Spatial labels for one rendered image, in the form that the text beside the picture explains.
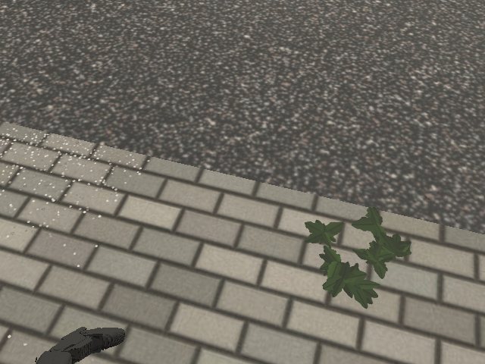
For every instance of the left robot hand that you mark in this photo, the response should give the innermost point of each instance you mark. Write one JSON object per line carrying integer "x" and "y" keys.
{"x": 80, "y": 343}

